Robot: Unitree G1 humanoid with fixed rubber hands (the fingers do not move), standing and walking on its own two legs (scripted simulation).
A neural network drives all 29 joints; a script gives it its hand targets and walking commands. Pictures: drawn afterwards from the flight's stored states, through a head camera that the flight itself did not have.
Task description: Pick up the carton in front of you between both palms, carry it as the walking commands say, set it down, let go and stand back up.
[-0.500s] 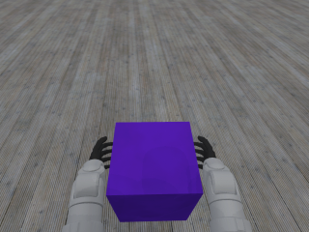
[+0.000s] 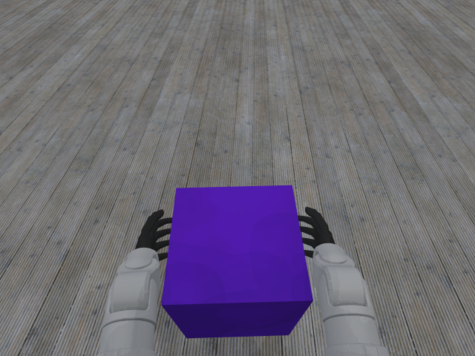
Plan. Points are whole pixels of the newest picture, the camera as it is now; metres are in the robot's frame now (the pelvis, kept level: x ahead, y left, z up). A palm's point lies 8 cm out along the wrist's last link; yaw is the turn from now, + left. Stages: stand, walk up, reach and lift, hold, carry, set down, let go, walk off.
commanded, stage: set down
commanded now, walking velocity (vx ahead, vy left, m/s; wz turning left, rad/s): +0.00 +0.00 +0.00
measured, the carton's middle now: (236, 266) +0.29 +0.01 -0.05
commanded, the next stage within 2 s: none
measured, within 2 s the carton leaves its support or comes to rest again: neither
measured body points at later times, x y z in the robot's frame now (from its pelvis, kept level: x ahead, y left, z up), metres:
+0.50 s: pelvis -0.04 -0.04 -0.06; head +0.15 -0.06 +0.35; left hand +0.35 +0.13 -0.12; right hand +0.36 -0.17 -0.14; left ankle -0.04 +0.11 -0.74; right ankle +0.08 -0.13 -0.74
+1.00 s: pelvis -0.06 -0.02 -0.18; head +0.19 -0.05 +0.19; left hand +0.41 +0.10 -0.26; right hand +0.40 -0.20 -0.28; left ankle -0.04 +0.11 -0.74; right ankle +0.08 -0.13 -0.74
